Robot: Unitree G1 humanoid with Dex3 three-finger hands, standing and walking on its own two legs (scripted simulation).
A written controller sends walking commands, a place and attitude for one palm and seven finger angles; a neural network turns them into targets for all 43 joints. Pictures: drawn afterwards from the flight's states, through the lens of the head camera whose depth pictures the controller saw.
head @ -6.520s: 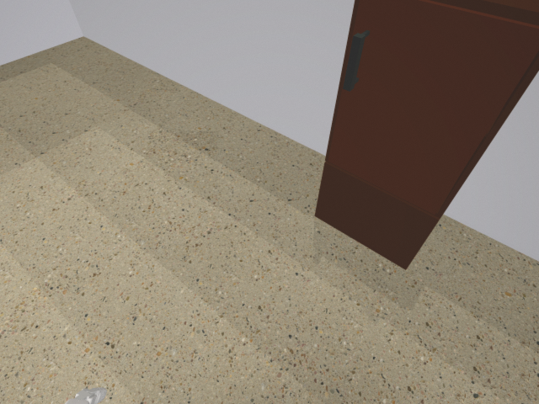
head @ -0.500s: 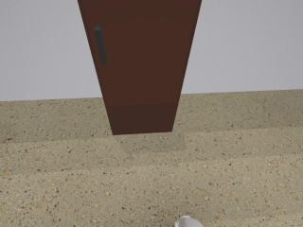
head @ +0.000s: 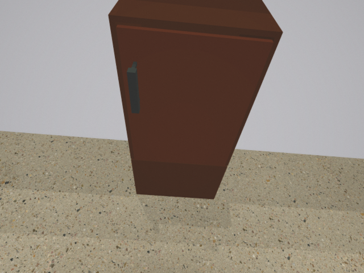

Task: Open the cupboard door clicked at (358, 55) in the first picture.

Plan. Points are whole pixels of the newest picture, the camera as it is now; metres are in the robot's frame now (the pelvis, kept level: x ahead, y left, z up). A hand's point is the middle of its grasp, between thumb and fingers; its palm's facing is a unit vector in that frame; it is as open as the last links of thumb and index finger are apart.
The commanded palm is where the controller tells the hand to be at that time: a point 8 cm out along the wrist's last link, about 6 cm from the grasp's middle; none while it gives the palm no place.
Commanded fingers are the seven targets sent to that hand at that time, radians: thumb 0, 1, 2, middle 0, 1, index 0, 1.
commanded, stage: come to a stop and stand still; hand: left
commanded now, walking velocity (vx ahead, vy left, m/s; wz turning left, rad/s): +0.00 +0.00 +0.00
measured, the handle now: (135, 88) +0.61 +0.20 +0.05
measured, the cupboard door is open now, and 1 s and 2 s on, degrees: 0 0 0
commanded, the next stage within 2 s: look again from close up in 1.04 s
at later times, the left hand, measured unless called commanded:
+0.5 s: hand out of the picture +0.13 +0.13 -0.14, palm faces +0.02 -0.96 -0.29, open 7.4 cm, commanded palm none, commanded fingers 0.00 0.90 0.90 -0.20 -0.30 -0.20 -0.30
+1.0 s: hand out of the picture +0.01 +0.17 -0.16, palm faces +0.08 -0.98 -0.19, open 7.4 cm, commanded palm none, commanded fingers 0.00 0.90 0.90 -0.20 -0.30 -0.20 -0.30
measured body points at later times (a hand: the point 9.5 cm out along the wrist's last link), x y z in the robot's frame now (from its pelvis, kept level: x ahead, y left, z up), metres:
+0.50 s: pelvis +0.05 -0.06 +0.01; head +0.09 -0.10 +0.45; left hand +0.12 +0.18 -0.12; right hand +0.08 -0.29 -0.17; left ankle +0.01 +0.08 -0.66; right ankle +0.09 -0.15 -0.72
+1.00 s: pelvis +0.02 -0.03 +0.02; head +0.02 -0.01 +0.47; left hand +0.01 +0.22 -0.14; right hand +0.02 -0.25 -0.13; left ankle -0.02 +0.10 -0.72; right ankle +0.02 -0.15 -0.69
